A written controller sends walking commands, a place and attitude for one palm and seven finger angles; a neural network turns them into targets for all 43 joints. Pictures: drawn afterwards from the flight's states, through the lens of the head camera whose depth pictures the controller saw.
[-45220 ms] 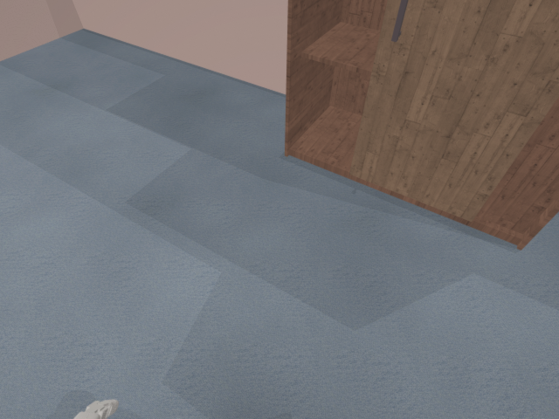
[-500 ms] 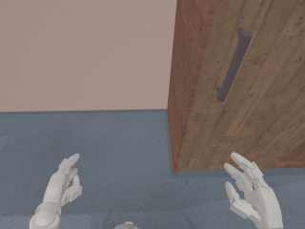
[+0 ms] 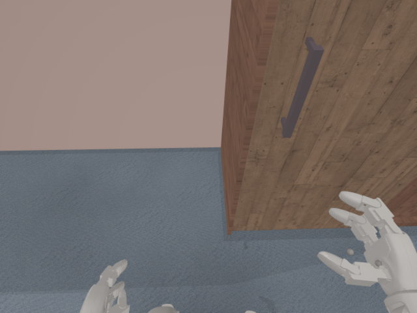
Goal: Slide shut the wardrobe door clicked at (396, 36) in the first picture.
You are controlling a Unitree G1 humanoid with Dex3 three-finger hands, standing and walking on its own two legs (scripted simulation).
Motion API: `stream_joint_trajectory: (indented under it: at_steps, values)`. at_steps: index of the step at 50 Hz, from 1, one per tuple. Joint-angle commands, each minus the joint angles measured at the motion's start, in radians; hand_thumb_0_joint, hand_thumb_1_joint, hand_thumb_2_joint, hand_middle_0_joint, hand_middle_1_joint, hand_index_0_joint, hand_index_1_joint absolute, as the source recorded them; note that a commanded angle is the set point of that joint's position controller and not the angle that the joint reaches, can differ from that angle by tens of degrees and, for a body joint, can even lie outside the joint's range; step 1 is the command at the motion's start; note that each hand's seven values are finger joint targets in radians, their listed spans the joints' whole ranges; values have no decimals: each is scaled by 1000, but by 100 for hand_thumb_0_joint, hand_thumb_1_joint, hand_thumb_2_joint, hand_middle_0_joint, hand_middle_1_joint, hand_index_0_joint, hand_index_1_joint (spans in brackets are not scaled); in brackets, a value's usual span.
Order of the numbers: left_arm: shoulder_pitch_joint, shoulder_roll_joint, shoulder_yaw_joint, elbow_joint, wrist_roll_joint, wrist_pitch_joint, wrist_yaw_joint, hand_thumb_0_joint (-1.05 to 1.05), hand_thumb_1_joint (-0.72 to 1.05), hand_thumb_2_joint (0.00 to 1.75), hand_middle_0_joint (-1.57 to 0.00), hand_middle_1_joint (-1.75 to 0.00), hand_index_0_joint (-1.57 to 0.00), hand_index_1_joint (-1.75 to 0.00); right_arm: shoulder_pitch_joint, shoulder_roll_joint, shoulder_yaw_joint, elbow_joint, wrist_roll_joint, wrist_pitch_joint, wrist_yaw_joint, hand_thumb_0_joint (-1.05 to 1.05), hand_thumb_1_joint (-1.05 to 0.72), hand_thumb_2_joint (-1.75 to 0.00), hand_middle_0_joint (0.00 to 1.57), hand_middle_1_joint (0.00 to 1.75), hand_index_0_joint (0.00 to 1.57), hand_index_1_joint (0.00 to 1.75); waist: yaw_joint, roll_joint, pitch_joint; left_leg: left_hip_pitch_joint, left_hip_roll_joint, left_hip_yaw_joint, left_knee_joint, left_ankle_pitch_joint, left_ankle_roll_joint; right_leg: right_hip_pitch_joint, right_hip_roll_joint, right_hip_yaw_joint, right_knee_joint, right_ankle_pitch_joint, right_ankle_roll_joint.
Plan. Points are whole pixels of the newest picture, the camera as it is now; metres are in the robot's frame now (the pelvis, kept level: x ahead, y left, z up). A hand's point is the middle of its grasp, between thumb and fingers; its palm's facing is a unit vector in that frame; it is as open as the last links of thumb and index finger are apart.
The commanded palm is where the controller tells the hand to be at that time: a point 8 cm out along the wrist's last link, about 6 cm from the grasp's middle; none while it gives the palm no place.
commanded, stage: raise the hand with hooked fingers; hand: right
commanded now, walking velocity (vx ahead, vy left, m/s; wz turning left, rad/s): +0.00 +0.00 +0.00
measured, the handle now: (297, 92) +0.54 -0.15 +0.14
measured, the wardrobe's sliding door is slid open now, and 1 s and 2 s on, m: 0.00 0.00 0.00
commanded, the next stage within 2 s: move the hooked fingers beside the handle in 1.24 s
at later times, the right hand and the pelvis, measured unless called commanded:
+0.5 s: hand (392, 214) +0.27 -0.25 +0.13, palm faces -0.02 +1.00 -0.07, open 13.8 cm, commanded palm +0.24 -0.30 +0.14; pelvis +0.02 +0.00 +0.03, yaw -1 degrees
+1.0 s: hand (401, 190) +0.29 -0.26 +0.16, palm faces -0.03 +1.00 -0.06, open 14.0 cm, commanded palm +0.26 -0.31 +0.16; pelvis +0.02 +0.01 +0.04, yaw +0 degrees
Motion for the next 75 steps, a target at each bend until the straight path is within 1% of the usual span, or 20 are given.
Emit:
stream_joint_trajectory:
  at_steps: [1, 3, 4, 10, 17, 22, 36, 37, 40, 47, 50, 52, 55, 58, 60, 63, 67, 70, 73, 75]
  values:
    - [-116, 175, 79, -178, -15, -81, 24, 0, 90, 90, -20, -30, -20, -30, -121, -168, -88, -190, 16, -59, 23, 0, 13, -46, 27, 96, 27, 96, -15, -13, -141, 119, -46, -33, -148, 28, 13, 101, 16, 93, -223, 121, 23]
    - [-111, 175, 78, -175, -17, -94, 27, 0, 90, 90, -20, -30, -20, -30, -134, -182, -98, -215, 23, -59, 29, 0, 17, -44, 28, 99, 28, 99, -20, -48, -163, 138, -46, -30, -153, 69, 15, 143, 14, 97, -234, 162, 24]
    - [-109, 179, 78, -169, -15, -94, 28, 0, 90, 90, -20, -30, -20, -30, -146, -201, -114, -211, 26, -54, 28, 0, 20, -43, 28, 100, 28, 100, -16, -25, -158, 149, -50, -29, -158, 78, 15, 149, 13, 100, -236, 171, 23]
    - [-106, 182, 76, -154, -18, -99, 33, 0, 90, 90, -20, -30, -20, -30, -185, -230, -154, -199, 39, -32, 37, 0, 34, -37, 29, 110, 29, 110, -28, -75, -158, 218, -50, -23, -182, 219, 18, 227, 14, 93, -263, 311, 28]
    - [-120, 189, 68, -148, -25, -84, 46, 0, 90, 90, -20, -30, -20, -30, -293, -275, -190, -117, 52, 46, 86, 0, 50, -30, 30, 120, 30, 120, -26, -60, -119, 265, -50, -26, -245, 253, 15, 269, 17, 82, -306, 313, 23]
    - [-130, 189, 58, -141, -23, -77, 57, 0, 90, 90, -20, -30, -20, -30, -389, -321, -234, -69, 67, 80, 123, 0, 50, -30, 30, 120, 30, 120, -27, -33, -131, 309, -53, -32, -278, 303, 15, 313, 18, 82, -327, 349, 19]
    - [-143, 193, 46, -124, -30, -66, 71, 0, 90, 90, -20, -30, -20, -30, -600, -450, -322, 65, 80, 137, 202, 0, 50, -30, 30, 120, 30, 120, -38, -52, -134, 384, -47, -49, -356, 320, 17, 383, 28, 75, -395, 360, 12]
    - [-144, 193, 46, -124, -31, -68, 71, 0, 90, 90, -20, -30, -20, -30, -611, -449, -317, 67, 80, 140, 206, 0, 50, -30, 30, 120, 30, 120, -38, -69, -135, 385, -46, -49, -359, 326, 17, 394, 28, 74, -398, 368, 11]
    - [-134, 197, 49, -121, -34, -65, 64, 0, 90, 90, -20, -30, -20, -30, -541, -396, -285, 156, 83, 161, 221, 0, 50, -30, 30, 120, 30, 120, -36, -7, -100, 375, -45, -51, -364, 333, 14, 367, 29, 65, -396, 360, 9]
    - [-145, 195, 58, -136, -30, -76, 59, 0, 90, 90, -20, -30, -20, -30, -576, -449, -336, 44, 77, 126, 191, 0, 50, -30, 30, 120, 30, 120, -48, -40, -158, 397, -43, -55, -366, 320, 15, 403, 28, 63, -406, 367, 7]
    - [-141, 196, 54, -123, -30, -75, 63, 0, 90, 90, -20, -30, -20, -30, -570, -433, -326, 85, 71, 121, 177, 0, 50, -30, 30, 120, 30, 120, -42, -28, -92, 378, -45, -56, -376, 287, 14, 374, 26, 60, -418, 331, 8]
    - [-142, 194, 57, -121, -33, -76, 68, 0, 90, 90, -20, -30, -20, -30, -592, -429, -314, 73, 65, 120, 179, 0, 50, -30, 30, 120, 30, 120, -37, -80, -97, 369, -41, -59, -382, 270, 13, 393, 28, 55, -421, 313, 8]
    - [-142, 195, 56, -122, -31, -78, 72, 0, 90, 90, -20, -30, -20, -30, -593, -436, -315, 76, 59, 124, 177, 0, 50, -30, 30, 120, 30, 120, -35, -41, -102, 377, -42, -61, -388, 258, 12, 390, 27, 60, -424, 303, 5]
    - [-146, 194, 55, -119, -31, -83, 74, 0, 90, 90, -20, -30, -20, -30, -599, -431, -310, 70, 61, 124, 185, 0, 50, -30, 30, 120, 30, 120, -35, -66, -123, 385, -41, -60, -383, 282, 12, 403, 28, 59, -419, 320, 6]
    - [-144, 195, 53, -116, -31, -82, 73, 0, 90, 90, -20, -30, -20, -30, -583, -423, -307, 96, 66, 126, 190, 0, 50, -30, 30, 120, 30, 120, -32, -15, -110, 385, -42, -63, -386, 279, 9, 385, 27, 58, -416, 314, 5]
    - [-150, 195, 53, -114, -34, -82, 74, 0, 90, 90, -20, -30, -20, -30, -595, -415, -295, 104, 66, 129, 197, 0, 50, -30, 30, 120, 30, 120, -32, -52, -96, 368, -40, -62, -385, 268, 11, 387, 29, 58, -416, 302, 6]
    - [-150, 195, 52, -118, -32, -80, 75, 0, 90, 90, -20, -30, -20, -30, -597, -425, -302, 115, 64, 134, 197, 0, 50, -30, 30, 120, 30, 120, -32, -24, -98, 369, -39, -66, -385, 255, 8, 373, 29, 58, -413, 291, 5]
    - [-146, 199, 50, -101, -34, -72, 82, 0, 90, 90, -20, -30, -20, -30, -709, -440, -290, 136, 61, 122, 197, 0, 50, -30, 30, 120, 30, 120, -11, -39, -81, 345, -39, -75, -392, 214, 7, 364, 30, 56, -407, 257, 7]
    - [-140, 195, 50, -101, -34, -74, 90, 0, 90, 90, -20, -30, -20, -30, -781, -405, -239, 134, 48, 110, 194, 0, 50, -30, 30, 120, 30, 120, -5, -77, -122, 335, -40, -64, -376, 230, 11, 401, 29, 65, -408, 273, 7]
    - [-131, 197, 52, -96, -31, -72, 91, 0, 90, 90, -20, -30, -20, -30, -788, -420, -247, 159, 44, 110, 187, 0, 50, -30, 30, 120, 30, 120, -6, -49, -141, 348, -39, -68, -374, 248, 11, 397, 28, 65, -402, 286, 5]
